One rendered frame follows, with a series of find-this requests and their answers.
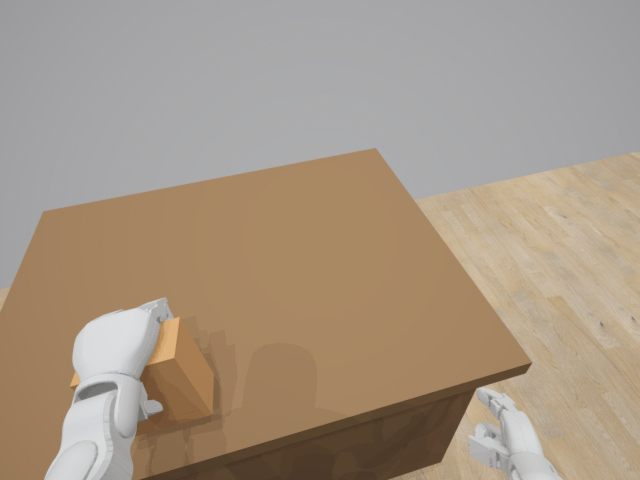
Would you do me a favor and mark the left robot hand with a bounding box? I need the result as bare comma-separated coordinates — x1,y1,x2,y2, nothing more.
72,297,174,422

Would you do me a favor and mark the sponge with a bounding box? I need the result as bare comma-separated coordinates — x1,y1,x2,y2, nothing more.
70,317,214,437

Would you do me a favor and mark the right robot hand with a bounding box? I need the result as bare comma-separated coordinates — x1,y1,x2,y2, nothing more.
469,387,544,476

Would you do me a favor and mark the right robot forearm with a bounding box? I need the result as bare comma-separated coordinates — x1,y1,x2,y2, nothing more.
507,452,563,480

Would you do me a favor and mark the table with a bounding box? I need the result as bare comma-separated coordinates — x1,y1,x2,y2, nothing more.
0,148,533,480

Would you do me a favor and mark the left robot forearm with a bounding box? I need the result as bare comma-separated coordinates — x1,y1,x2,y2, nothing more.
44,373,141,480

